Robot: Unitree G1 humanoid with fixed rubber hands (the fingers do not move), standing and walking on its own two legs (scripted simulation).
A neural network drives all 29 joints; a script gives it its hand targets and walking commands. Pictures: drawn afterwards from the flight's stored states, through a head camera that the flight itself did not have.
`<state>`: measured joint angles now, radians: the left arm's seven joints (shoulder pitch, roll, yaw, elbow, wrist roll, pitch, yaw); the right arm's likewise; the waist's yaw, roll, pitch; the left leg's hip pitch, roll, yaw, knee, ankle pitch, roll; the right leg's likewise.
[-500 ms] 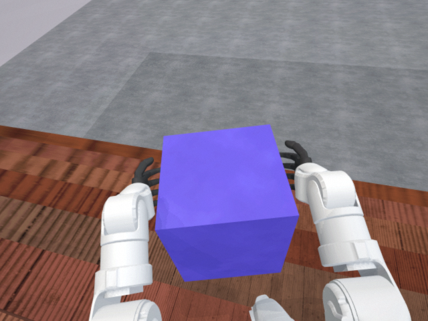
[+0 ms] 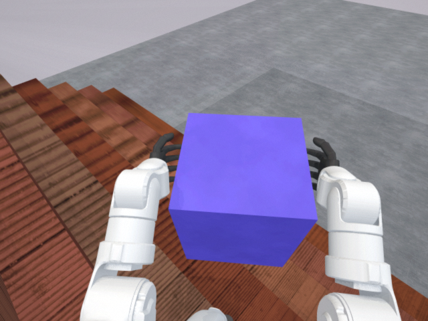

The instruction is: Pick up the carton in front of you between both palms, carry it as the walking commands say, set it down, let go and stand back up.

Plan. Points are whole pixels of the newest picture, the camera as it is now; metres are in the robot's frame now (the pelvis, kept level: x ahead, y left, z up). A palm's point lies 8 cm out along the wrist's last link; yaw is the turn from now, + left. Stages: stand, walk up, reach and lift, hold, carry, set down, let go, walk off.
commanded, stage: carry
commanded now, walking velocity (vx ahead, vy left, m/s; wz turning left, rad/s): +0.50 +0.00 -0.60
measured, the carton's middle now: (238, 195) +0.35 +0.06 +0.05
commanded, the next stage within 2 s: none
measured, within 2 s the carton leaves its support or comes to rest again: neither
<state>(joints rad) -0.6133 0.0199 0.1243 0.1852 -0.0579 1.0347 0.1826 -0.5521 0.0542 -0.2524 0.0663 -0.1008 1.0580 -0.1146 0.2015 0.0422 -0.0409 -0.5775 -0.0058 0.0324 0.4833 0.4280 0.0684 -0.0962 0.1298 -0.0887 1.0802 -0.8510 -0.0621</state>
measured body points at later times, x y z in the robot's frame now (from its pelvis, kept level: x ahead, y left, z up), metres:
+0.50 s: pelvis +0.34 -0.04 -0.22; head +0.36 -0.04 +0.23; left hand +0.73 -0.01 -0.11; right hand +0.65 -0.30 -0.11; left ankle +0.22 +0.06 -0.76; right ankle +0.41 -0.10 -0.94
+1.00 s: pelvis +0.71 -0.14 -0.44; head +0.68 -0.14 +0.01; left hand +1.09 -0.22 -0.33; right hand +0.91 -0.47 -0.34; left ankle +0.75 -0.08 -1.15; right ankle +0.56 -0.16 -0.97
